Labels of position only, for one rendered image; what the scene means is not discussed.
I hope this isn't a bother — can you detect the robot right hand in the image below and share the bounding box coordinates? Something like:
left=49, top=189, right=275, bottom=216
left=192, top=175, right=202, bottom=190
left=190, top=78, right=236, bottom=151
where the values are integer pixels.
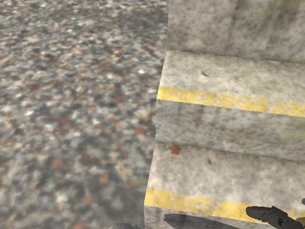
left=246, top=206, right=305, bottom=229

